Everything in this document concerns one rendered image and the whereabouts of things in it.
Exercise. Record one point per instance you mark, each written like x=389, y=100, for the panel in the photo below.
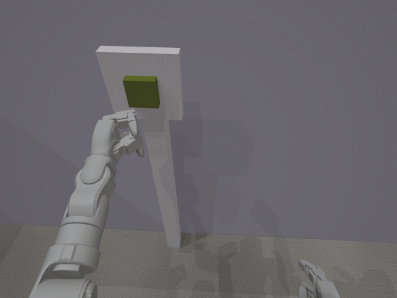
x=117, y=62

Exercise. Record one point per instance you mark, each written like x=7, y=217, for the button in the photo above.
x=142, y=91

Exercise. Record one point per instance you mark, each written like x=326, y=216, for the left robot hand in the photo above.
x=107, y=141

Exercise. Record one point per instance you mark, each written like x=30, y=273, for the left robot upper arm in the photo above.
x=66, y=288

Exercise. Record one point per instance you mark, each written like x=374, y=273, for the right robot hand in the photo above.
x=324, y=288

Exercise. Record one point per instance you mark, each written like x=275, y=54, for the left robot forearm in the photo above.
x=76, y=249

